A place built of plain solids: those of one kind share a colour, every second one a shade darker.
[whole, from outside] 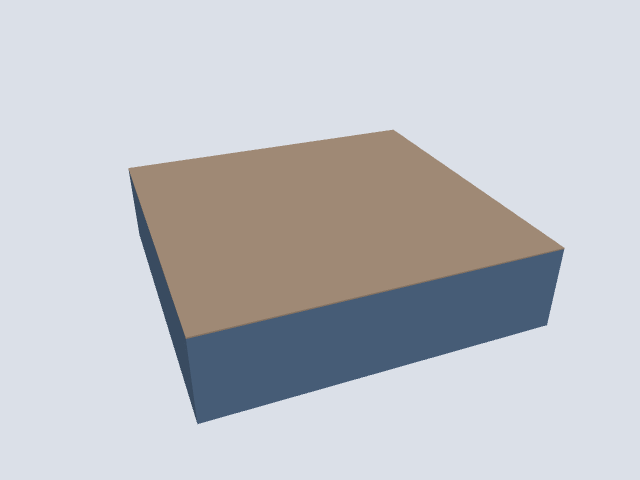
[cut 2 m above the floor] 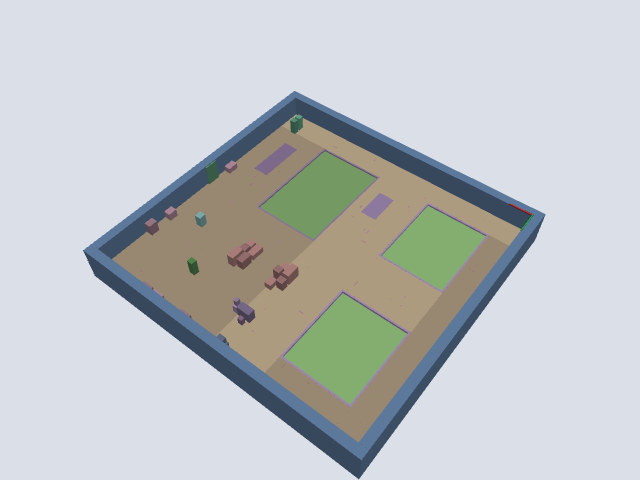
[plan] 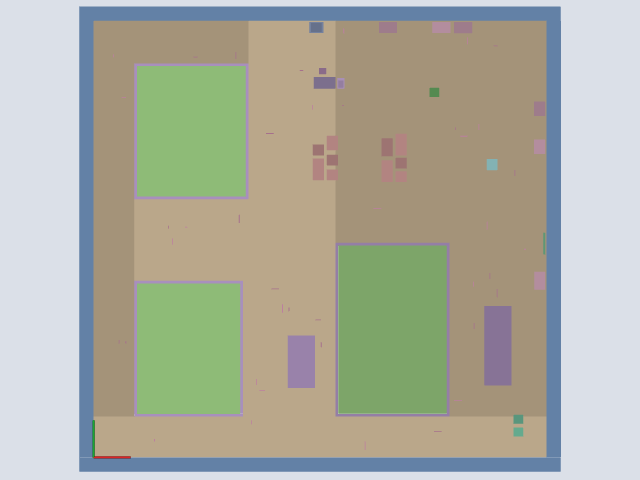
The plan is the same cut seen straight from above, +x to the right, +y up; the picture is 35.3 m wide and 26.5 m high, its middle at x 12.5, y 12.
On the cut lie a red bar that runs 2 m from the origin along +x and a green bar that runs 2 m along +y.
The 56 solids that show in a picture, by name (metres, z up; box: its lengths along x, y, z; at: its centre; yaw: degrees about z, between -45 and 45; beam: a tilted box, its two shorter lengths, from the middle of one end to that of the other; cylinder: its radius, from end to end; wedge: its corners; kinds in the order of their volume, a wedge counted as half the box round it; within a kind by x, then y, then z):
{
 "floor_deck_1": {"box": [2.25, 21.85, 1.3], "at": [1.12, 13.18, -0.65]},
 "floor_deck_2": {"box": [6.0, 4.5, 1.3], "at": [5.25, 12.0, -0.65]},
 "floor_deck_3": {"box": [6.3, 2.35, 1.3], "at": [5.4, 22.93, -0.65]},
 "floor_deck_4": {"box": [5.1, 12.0, 1.3], "at": [10.8, 8.25, -0.65]},
 "floor_deck_5": {"box": [4.8, 9.85, 1.3], "at": [10.95, 19.18, -0.65]},
 "floor_deck_6": {"box": [25.0, 2.25, 1.3], "at": [12.5, 1.12, -0.65]},
 "floor_deck_7": {"box": [6.3, 12.25, 1.3], "at": [16.5, 17.98, -0.65]},
 "floor_deck_8": {"box": [5.35, 21.85, 1.3], "at": [22.32, 13.18, -0.65]},
 "wall_1": {"box": [0.8, 24.1, 6.78], "at": [-0.4, 12.05, 2.09]},
 "wall_2": {"box": [26.6, 0.8, 6.78], "at": [12.5, -0.4, 2.09]},
 "wall_3": {"box": [26.6, 0.8, 6.78], "at": [12.5, 24.5, 2.09]},
 "wall_4": {"box": [0.8, 24.1, 6.78], "at": [25.4, 12.05, 2.09]},
 "floor_lift_1": {"box": [5.7, 7.2, 1.16], "at": [5.25, 6.0, -0.72]},
 "floor_lift_2": {"box": [6.0, 7.2, 1.11], "at": [5.4, 18.0, -0.74]},
 "floor_lift_3": {"box": [6.0, 9.3, 1.18], "at": [16.5, 7.05, -0.71]},
 "ceil_1": {"box": [26.6, 25.7, 0.1], "at": [12.5, 12.05, 5.43]},
 "floor_trim_1": {"box": [0.15, 7.2, 1.3], "at": [2.33, 6.0, -0.65]},
 "floor_trim_2": {"box": [0.15, 7.2, 1.3], "at": [2.33, 18.0, -0.65]},
 "floor_trim_3": {"box": [5.85, 0.15, 1.3], "at": [5.18, 9.68, -0.65]},
 "floor_trim_4": {"box": [6.0, 0.15, 1.3], "at": [5.25, 2.33, -0.65]},
 "floor_trim_5": {"box": [6.15, 0.15, 1.3], "at": [5.33, 21.68, -0.65]},
 "floor_trim_6": {"box": [6.3, 0.15, 1.3], "at": [5.4, 14.32, -0.65]},
 "floor_trim_7": {"box": [0.15, 7.35, 1.3], "at": [8.18, 6.07, -0.65]},
 "floor_trim_8": {"box": [0.15, 7.35, 1.3], "at": [8.47, 18.07, -0.65]},
 "floor_trim_9": {"box": [0.15, 9.3, 1.3], "at": [13.43, 7.05, -0.65]},
 "floor_trim_10": {"box": [6.15, 0.15, 1.3], "at": [16.43, 11.78, -0.65]},
 "floor_trim_11": {"box": [6.3, 0.15, 1.3], "at": [16.5, 2.33, -0.65]},
 "floor_trim_12": {"box": [0.15, 9.45, 1.3], "at": [19.57, 7.12, -0.65]},
 "case_cases_1": {"box": [0.62, 1.2, 1.1], "at": [12.41, 15.9, 0.55]},
 "case_cases_2": {"box": [0.62, 0.6, 0.92], "at": [12.41, 16.97, 0.46]},
 "case_cases_3": {"box": [0.62, 0.6, 0.56], "at": [13.18, 15.6, 0.28]},
 "case_cases_4": {"box": [0.62, 0.6, 1.1], "at": [13.18, 16.41, 0.55]},
 "case_cases_5": {"box": [0.62, 0.8, 0.56], "at": [13.18, 17.36, 0.28]},
 "case_cases_6": {"box": [0.62, 1.2, 0.56], "at": [16.21, 15.8, 0.28]},
 "case_cases_7": {"box": [0.62, 1.0, 0.92], "at": [16.21, 17.12, 0.46]},
 "case_cases_8": {"box": [0.62, 0.6, 0.56], "at": [16.98, 15.5, 0.28]},
 "case_cases_9": {"box": [0.62, 0.6, 0.74], "at": [16.98, 16.24, 0.37]},
 "case_cases_10": {"box": [0.62, 1.2, 1.1], "at": [16.98, 17.27, 0.55]},
 "case_wall_1": {"box": [1.0, 0.62, 0.56], "at": [16.25, 23.73, 0.28]},
 "case_wall_2": {"box": [1.0, 0.62, 0.56], "at": [19.2, 23.73, 0.28]},
 "case_wall_3": {"box": [1.0, 0.62, 0.56], "at": [20.4, 23.73, 0.28]},
 "case_wall_4": {"box": [0.62, 1.0, 0.56], "at": [24.63, 9.75, 0.28]},
 "case_wall_5": {"box": [0.62, 0.8, 0.74], "at": [24.63, 17.15, 0.37]},
 "case_wall_6": {"box": [0.62, 0.8, 1.1], "at": [24.63, 19.25, 0.55]},
 "desk_desk_1": {"box": [1.2, 0.65, 1.04], "at": [12.75, 20.68, 0.52]},
 "chairs_chair_1": {"box": [0.54, 0.5, 1.36], "at": [23.45, 1.4, 0.68]},
 "chairs_chair_2": {"box": [0.54, 0.5, 1.4], "at": [23.45, 2.11, 0.7]},
 "vinyl_1": {"box": [1.5, 2.9, 0.05], "at": [11.47, 5.28, -0.02]},
 "vinyl_2": {"box": [1.5, 4.4, 0.05], "at": [22.32, 6.16, -0.02]},
 "stack_wall_1": {"box": [0.8, 0.62, 0.74], "at": [12.3, 23.73, 0.37]},
 "stack_wall_2": {"box": [0.6, 0.5, 0.56], "at": [12.3, 23.73, 1.02]},
 "case_stray_1": {"box": [0.6, 0.62, 1.1], "at": [22.0, 16.16, 0.55]},
 "chairs_stray_1": {"box": [0.54, 0.5, 1.44], "at": [18.82, 20.15, 0.72]},
 "scenery_1": {"box": [0.12, 1.2, 2.5], "at": [24.88, 11.8, 1.25]},
 "stool_desk_1": {"box": [0.4, 0.35, 0.62], "at": [12.65, 21.32, 0.31]},
 "stack_desk_1": {"box": [0.3, 0.4, 0.55], "at": [13.65, 20.6, 1.01]}
}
